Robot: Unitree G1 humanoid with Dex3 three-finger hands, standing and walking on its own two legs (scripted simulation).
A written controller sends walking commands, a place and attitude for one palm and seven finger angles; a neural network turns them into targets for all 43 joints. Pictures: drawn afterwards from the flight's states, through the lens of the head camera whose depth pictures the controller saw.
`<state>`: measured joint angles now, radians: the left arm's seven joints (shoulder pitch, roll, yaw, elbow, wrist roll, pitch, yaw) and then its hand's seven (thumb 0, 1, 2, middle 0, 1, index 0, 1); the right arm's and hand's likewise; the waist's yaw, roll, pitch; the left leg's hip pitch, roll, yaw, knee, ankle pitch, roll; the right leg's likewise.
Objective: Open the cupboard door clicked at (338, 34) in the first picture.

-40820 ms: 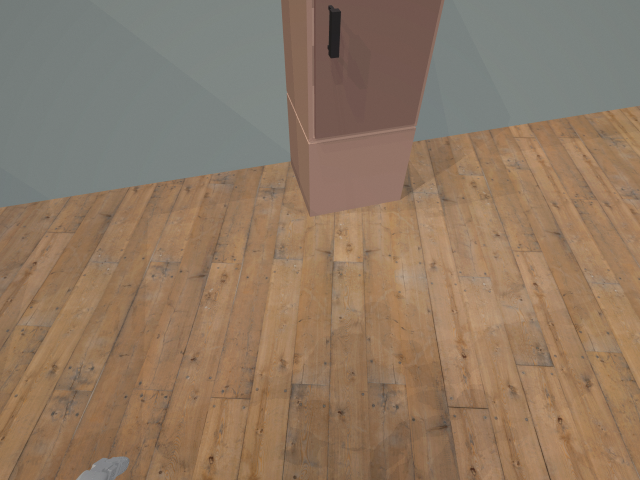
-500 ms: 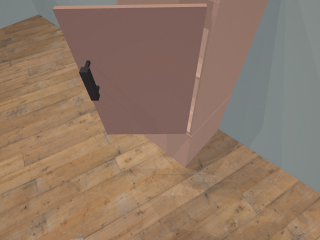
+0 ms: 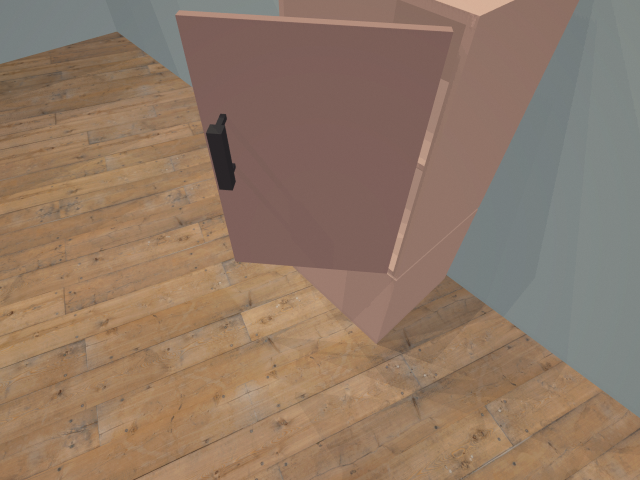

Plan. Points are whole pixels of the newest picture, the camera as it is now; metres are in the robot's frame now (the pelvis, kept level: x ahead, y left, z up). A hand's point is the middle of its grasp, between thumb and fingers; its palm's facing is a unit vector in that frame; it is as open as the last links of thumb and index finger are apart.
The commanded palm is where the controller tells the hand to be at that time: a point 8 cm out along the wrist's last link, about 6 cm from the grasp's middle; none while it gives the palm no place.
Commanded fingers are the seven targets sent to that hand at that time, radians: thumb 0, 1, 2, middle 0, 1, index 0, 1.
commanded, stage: come to a stop and stand still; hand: left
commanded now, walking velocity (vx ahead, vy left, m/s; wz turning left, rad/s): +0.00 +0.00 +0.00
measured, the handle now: (224, 151) +0.62 +0.23 +0.03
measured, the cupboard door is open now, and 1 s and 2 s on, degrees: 42 42 42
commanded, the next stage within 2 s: look again from close up in 0.42 s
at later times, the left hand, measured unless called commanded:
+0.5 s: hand out of the picture +0.01 +0.19 -0.18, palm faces -0.01 -0.99 -0.15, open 7.3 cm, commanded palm none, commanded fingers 0.00 0.90 0.90 -0.20 -0.30 -0.20 -0.30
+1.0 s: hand out of the picture +0.06 +0.18 -0.16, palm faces -0.02 -0.97 -0.25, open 7.3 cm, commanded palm none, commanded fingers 0.00 0.90 0.90 -0.20 -0.30 -0.20 -0.30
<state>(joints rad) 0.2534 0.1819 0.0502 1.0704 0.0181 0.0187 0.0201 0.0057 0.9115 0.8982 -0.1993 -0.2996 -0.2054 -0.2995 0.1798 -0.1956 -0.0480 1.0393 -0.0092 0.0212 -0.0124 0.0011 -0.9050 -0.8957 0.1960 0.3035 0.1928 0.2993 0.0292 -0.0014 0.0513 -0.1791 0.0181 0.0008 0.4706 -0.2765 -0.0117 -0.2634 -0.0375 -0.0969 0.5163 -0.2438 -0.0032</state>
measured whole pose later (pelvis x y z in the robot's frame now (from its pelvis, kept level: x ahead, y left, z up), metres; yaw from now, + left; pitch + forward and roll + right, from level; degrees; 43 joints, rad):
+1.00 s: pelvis +0.03 +0.00 +0.00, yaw -3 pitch -1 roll +1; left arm 0.25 0.14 0.00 1.10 0.01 -0.02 0.03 0.01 0.92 0.90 -0.20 -0.30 -0.20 -0.30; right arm 0.30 -0.18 0.00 1.08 -0.01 -0.03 -0.03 0.01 -0.91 -0.90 0.20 0.30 0.19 0.30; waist -0.01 0.06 0.03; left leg -0.09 0.00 0.05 0.44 -0.32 0.00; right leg -0.22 -0.05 -0.04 0.53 -0.28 0.01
